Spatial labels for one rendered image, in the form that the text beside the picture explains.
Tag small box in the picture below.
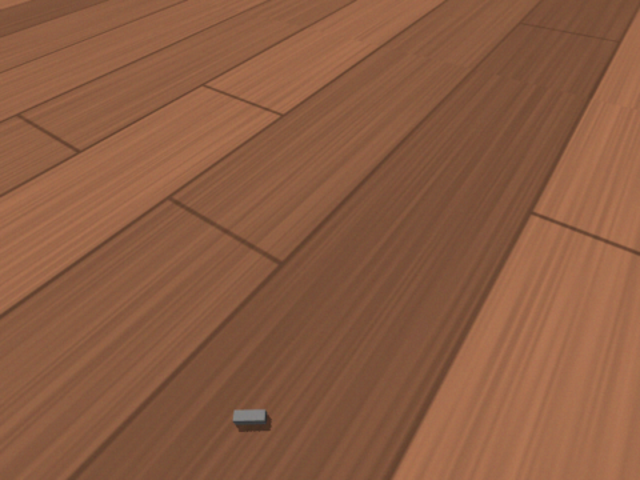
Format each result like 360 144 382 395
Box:
233 409 267 425

